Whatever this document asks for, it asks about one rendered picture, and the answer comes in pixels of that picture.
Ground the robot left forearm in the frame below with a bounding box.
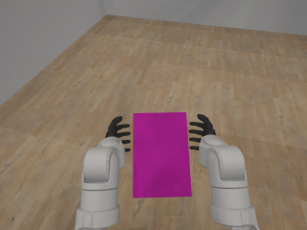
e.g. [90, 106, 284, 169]
[74, 136, 126, 230]

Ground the carton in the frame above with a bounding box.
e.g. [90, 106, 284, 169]
[132, 112, 192, 198]

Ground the robot right hand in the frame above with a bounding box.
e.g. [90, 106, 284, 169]
[188, 114, 216, 150]

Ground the robot left hand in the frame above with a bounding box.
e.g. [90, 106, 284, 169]
[105, 116, 130, 152]

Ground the robot right forearm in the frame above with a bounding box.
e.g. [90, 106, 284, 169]
[199, 134, 260, 230]

